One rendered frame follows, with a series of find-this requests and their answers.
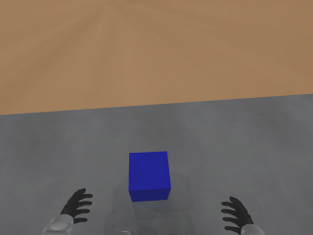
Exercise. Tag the carton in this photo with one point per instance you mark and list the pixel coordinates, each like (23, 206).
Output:
(149, 177)

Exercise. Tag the robot right forearm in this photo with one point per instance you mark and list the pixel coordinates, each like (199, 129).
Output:
(251, 229)

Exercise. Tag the robot left hand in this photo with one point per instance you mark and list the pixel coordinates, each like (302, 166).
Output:
(73, 203)

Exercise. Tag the robot left forearm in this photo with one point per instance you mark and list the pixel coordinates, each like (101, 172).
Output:
(61, 224)

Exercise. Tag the robot right hand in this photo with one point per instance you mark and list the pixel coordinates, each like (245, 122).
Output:
(241, 214)

